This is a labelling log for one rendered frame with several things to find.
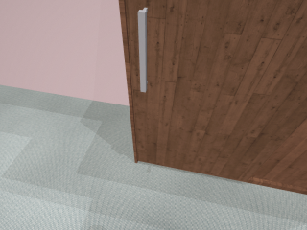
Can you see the wardrobe door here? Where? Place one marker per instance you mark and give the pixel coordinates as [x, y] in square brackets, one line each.
[227, 82]
[288, 164]

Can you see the handle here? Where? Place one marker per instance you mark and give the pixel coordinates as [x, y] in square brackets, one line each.
[142, 41]

